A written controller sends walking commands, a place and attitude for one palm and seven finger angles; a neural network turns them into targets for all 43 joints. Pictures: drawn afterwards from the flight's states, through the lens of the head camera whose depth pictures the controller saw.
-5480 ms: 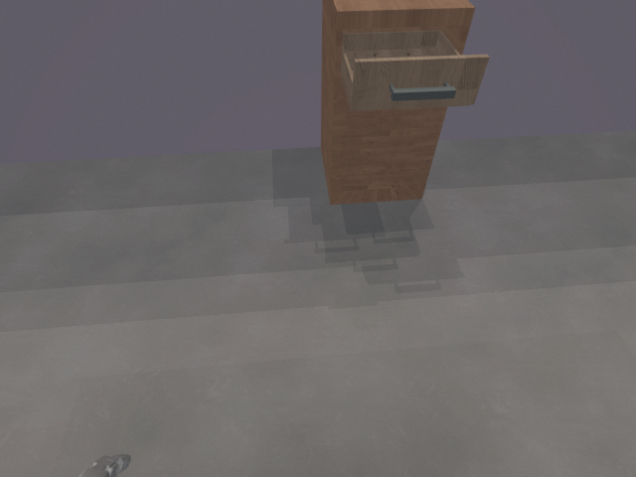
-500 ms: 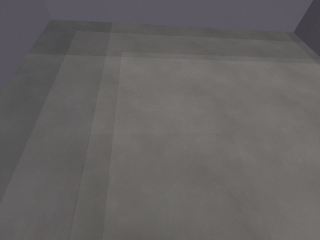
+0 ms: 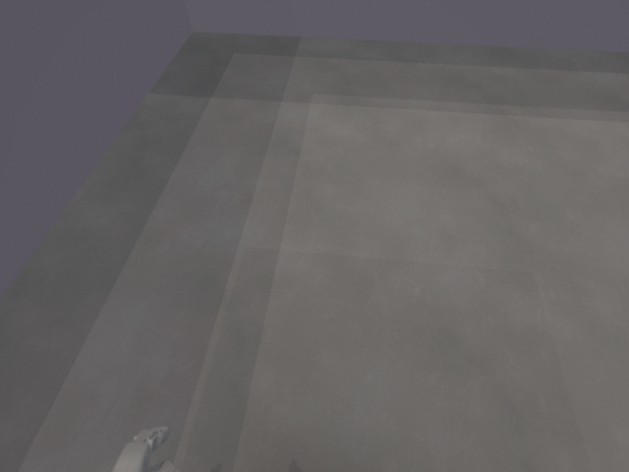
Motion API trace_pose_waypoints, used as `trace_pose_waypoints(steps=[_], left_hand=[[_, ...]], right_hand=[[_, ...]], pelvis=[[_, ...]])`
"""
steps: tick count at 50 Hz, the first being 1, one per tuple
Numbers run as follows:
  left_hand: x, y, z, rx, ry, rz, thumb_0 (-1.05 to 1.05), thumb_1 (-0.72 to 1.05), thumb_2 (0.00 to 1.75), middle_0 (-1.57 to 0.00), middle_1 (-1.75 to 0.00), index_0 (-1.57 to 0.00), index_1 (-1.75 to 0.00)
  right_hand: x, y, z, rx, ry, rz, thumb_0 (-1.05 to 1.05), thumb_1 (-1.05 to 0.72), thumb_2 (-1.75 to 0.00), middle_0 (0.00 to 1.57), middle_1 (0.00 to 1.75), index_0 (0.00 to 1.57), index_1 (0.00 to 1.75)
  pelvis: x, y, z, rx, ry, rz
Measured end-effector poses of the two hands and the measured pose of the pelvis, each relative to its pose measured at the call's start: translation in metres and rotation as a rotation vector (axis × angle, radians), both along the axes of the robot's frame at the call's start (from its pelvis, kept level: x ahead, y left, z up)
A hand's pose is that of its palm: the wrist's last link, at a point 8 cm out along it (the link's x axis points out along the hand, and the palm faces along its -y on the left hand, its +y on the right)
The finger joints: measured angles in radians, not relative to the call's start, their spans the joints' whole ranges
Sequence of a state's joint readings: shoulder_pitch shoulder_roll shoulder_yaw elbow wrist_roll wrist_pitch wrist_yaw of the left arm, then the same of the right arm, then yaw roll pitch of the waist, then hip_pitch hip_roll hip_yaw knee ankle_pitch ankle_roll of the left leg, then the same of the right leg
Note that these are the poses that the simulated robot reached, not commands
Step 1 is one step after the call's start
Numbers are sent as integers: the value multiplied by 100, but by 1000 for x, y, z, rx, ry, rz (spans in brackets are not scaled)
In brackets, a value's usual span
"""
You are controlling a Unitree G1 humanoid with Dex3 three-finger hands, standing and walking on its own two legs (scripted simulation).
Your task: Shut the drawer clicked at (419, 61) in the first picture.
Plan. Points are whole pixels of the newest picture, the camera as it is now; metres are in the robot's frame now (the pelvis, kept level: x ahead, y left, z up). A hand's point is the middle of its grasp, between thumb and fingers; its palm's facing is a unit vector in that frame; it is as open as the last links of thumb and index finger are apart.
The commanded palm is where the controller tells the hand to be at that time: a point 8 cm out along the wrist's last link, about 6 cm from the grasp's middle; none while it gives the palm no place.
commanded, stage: turn to face it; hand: left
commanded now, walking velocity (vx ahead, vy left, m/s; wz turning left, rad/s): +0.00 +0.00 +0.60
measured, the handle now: out of the picture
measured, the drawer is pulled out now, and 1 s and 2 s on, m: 0.23 0.23 0.23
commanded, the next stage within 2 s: none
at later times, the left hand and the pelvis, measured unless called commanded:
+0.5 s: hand out of the picture -0.08 +0.14 -0.15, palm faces +0.38 -0.88 -0.29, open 7.4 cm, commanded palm none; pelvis -0.03 -0.05 +0.00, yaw +21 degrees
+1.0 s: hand out of the picture -0.10 +0.23 -0.16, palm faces +0.63 -0.74 -0.24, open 7.4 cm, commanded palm none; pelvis -0.05 +0.00 +0.00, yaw +37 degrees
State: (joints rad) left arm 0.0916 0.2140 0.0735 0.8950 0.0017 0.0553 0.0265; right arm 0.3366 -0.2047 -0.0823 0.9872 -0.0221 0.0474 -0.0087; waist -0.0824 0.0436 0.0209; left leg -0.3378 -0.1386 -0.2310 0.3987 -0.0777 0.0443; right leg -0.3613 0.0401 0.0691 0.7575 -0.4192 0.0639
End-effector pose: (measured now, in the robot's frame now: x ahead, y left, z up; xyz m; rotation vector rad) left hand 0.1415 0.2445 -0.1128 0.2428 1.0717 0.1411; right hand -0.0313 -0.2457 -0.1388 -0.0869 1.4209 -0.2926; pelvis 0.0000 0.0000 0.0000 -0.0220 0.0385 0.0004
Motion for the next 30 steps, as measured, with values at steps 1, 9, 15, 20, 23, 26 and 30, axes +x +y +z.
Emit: trace_pose_waypoints(steps=[1,9,15,20,23,26,30], left_hand=[[-7,-3,2,6,-3,14,0,91,90,-19,-30,-20,-30],[-91,-24,17,67,56,159,0,90,90,-20,-30,-20,-30],[-142,-41,18,55,84,272,0,90,90,-20,-30,-20,-30],[-191,-57,10,21,139,378,0,90,90,-20,-30,-20,-30],[-224,-65,4,-4,195,440,0,90,90,-20,-30,-20,-30],[-258,-69,-2,-29,255,502,0,90,90,-20,-30,-20,-30],[-300,-68,-13,-63,316,585,0,90,90,-20,-30,-20,-30]], right_hand=[[5,-6,-3,6,-9,14,0,-90,-90,21,30,20,30],[62,-55,-9,25,-114,153,0,-91,-90,20,30,20,30],[101,-73,-6,22,-130,293,0,-91,-90,20,30,19,30],[137,-66,-8,16,-116,411,0,-91,-90,20,30,19,30],[162,-49,-6,20,-138,481,0,-91,-90,20,30,19,30],[189,-22,-3,29,-179,554,0,-91,-90,20,29,19,30],[221,25,6,45,-253,662,0,-91,-90,20,29,19,30]], pelvis=[[-2,-5,-1,5,-1,10],[-15,-41,4,67,-27,112],[-19,-56,6,94,-37,218],[-22,-58,4,99,-31,295],[-25,-55,3,95,-24,334],[-30,-50,1,86,-16,371],[-36,-38,-3,67,-8,420]])
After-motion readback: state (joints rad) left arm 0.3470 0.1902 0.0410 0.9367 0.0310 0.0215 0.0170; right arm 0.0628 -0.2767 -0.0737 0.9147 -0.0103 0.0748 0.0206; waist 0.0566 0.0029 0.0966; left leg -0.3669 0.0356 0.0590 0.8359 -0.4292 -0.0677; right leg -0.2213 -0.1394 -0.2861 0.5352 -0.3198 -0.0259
